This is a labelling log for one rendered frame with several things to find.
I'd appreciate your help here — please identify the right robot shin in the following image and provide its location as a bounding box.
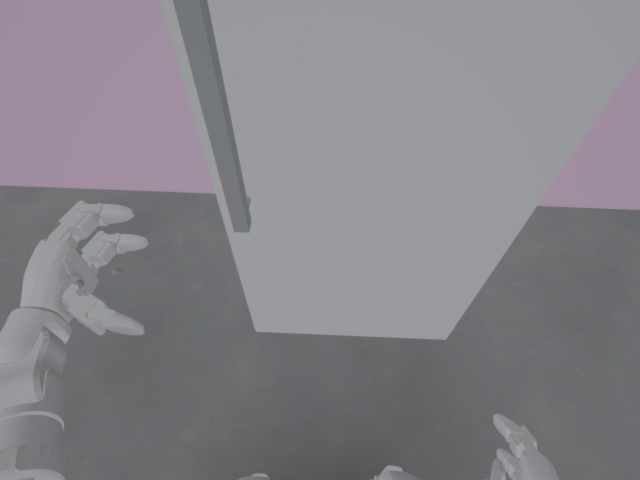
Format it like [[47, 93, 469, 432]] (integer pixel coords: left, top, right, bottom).
[[381, 465, 403, 474]]

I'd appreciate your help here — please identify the fridge door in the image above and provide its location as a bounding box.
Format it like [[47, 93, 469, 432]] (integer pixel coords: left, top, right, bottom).
[[161, 0, 640, 340]]

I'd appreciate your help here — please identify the robot left forearm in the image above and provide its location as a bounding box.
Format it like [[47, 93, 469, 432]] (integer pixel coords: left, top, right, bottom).
[[0, 307, 73, 480]]

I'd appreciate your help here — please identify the handle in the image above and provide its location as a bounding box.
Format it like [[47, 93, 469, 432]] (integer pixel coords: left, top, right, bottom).
[[173, 0, 251, 233]]

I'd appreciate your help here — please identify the left robot hand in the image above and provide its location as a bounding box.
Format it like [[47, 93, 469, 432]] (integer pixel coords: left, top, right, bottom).
[[20, 200, 149, 335]]

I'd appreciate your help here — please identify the right robot hand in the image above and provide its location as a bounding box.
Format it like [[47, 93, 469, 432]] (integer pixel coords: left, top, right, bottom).
[[486, 413, 559, 480]]

